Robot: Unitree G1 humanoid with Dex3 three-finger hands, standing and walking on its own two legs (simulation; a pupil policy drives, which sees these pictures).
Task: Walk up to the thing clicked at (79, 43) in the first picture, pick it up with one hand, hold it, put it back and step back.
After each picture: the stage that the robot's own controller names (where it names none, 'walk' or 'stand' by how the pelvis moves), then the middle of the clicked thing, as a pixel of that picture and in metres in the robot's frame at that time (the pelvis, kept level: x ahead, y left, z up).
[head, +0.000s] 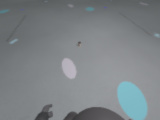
stand; (79, 44) +1.62 +0.31 -0.72
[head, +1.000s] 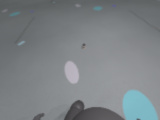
walk; (84, 46) +1.51 +0.30 -0.72
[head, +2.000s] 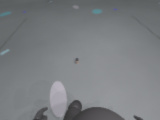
walk; (77, 61) +1.01 +0.33 -0.72
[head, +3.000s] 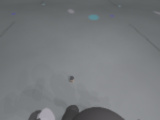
walk; (72, 79) +0.63 +0.27 -0.69
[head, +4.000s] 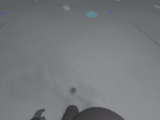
walk; (73, 91) +0.41 +0.19 -0.69
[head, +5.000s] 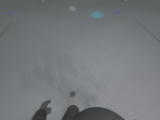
stand; (73, 94) +0.35 +0.21 -0.71
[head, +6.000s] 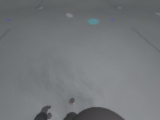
stand; (72, 101) +0.32 +0.20 -0.72
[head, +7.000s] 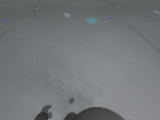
stand; (72, 101) +0.32 +0.21 -0.73
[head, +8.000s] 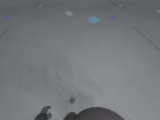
stand; (72, 100) +0.31 +0.19 -0.73
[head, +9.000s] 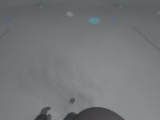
stand; (72, 101) +0.31 +0.19 -0.73
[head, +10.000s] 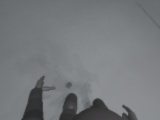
go down; (69, 85) +0.35 +0.20 -0.63
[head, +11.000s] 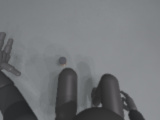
go down; (63, 61) +0.39 +0.25 -0.30
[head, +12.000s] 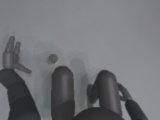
close in; (53, 59) +0.38 +0.27 -0.27
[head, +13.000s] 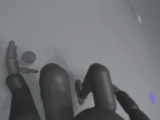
close; (29, 59) +0.37 +0.29 -0.21
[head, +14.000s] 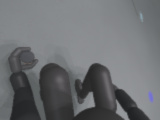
lift; (28, 58) +0.36 +0.30 -0.21
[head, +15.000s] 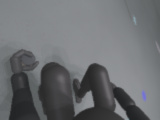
lift; (28, 60) +0.34 +0.29 -0.22
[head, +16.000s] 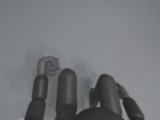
lift; (53, 66) +0.31 +0.27 -0.08
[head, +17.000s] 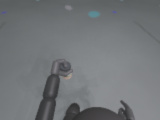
hold; (66, 70) +0.33 +0.18 +0.05
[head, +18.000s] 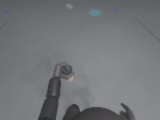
hold; (68, 73) +0.32 +0.17 +0.00
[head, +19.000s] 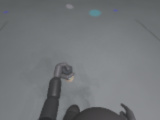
hold; (68, 73) +0.32 +0.17 +0.00
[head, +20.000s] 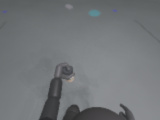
crouch; (68, 74) +0.32 +0.17 +0.00
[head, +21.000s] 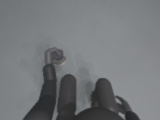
crouch; (59, 57) +0.41 +0.23 -0.09
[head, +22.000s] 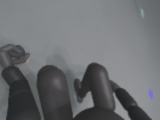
lower; (20, 55) +0.38 +0.32 -0.22
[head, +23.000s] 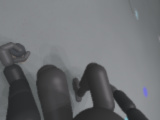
lower; (19, 54) +0.39 +0.32 -0.22
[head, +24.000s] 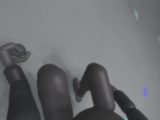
lower; (20, 54) +0.38 +0.32 -0.22
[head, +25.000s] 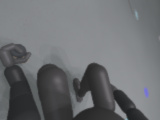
lower; (20, 54) +0.38 +0.32 -0.22
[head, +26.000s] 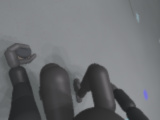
open; (24, 55) +0.37 +0.31 -0.22
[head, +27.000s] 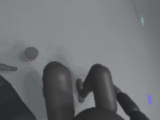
stand; (31, 54) +0.37 +0.30 -0.22
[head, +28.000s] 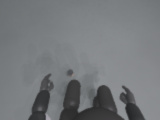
walk; (70, 73) +0.40 +0.22 -0.49
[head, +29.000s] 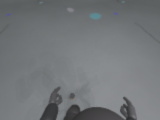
stand; (72, 96) +0.35 +0.20 -0.66
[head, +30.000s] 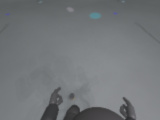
stand; (72, 96) +0.34 +0.20 -0.67
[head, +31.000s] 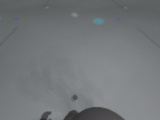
stand; (75, 98) +0.36 +0.18 -0.72
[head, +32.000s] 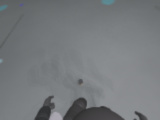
walk; (80, 82) +0.45 +0.18 -0.70
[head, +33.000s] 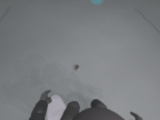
walk; (77, 68) +0.71 +0.17 -0.71
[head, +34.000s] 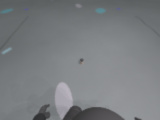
stand; (81, 61) +0.99 +0.20 -0.70
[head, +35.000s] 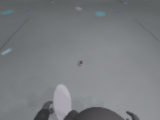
stand; (80, 63) +0.98 +0.19 -0.72
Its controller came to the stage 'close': yes
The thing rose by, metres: 0.71
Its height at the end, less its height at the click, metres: +0.00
